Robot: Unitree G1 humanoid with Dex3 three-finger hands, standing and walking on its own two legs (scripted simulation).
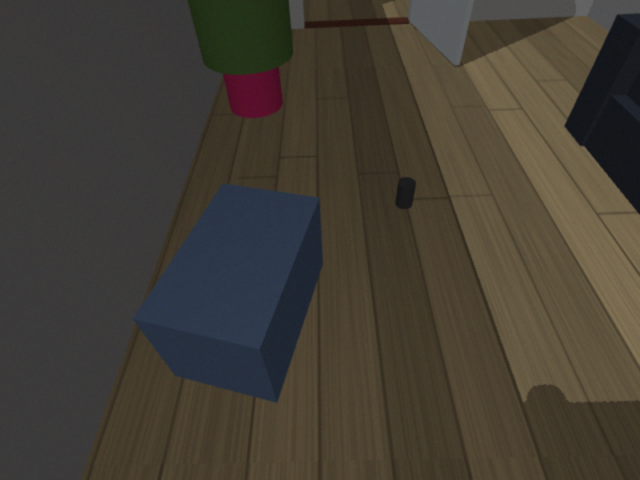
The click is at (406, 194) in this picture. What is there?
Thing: squat round
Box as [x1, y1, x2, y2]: [395, 177, 415, 208]
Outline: 403,177 398,181 395,203 400,208 408,208 410,207 412,202 415,181 411,178
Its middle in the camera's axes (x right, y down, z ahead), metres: +0.39 -0.19 +1.78
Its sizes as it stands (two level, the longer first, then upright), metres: 0.077 0.077 0.126
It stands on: the floor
